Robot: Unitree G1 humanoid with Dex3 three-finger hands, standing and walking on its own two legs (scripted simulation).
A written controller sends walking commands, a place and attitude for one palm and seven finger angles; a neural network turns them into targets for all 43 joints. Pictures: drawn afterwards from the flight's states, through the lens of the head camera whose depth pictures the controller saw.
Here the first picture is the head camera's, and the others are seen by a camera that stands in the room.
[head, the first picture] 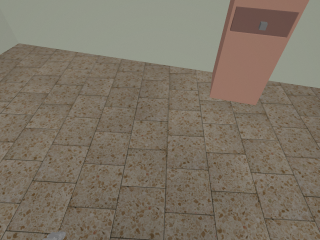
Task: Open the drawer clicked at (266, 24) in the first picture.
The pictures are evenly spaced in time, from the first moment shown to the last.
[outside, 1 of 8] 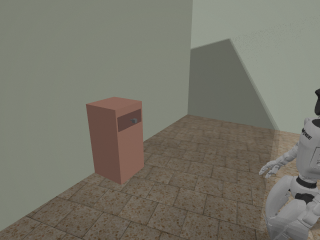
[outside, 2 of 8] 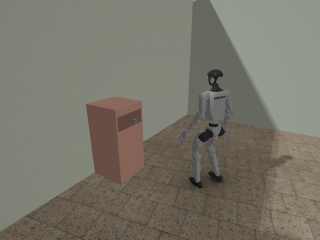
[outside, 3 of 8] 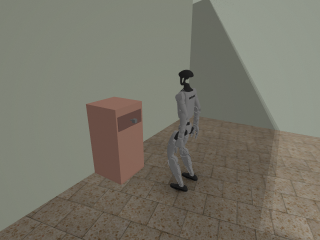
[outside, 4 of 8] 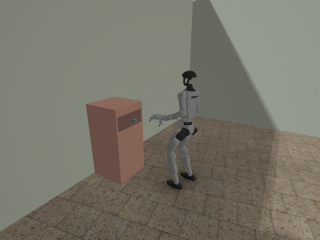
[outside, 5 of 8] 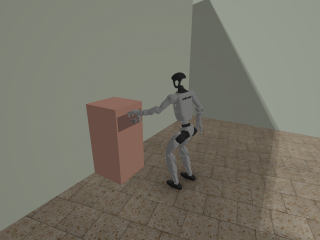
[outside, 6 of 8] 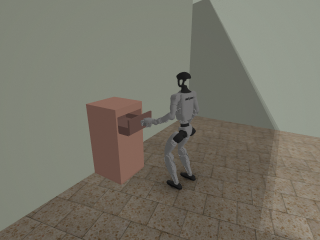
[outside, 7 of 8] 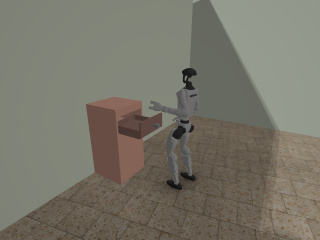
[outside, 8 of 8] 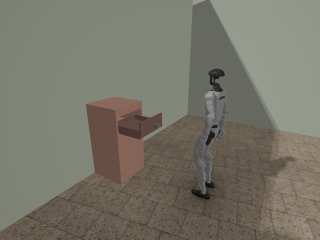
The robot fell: no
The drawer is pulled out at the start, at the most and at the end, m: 0.00 0.30 0.30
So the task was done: yes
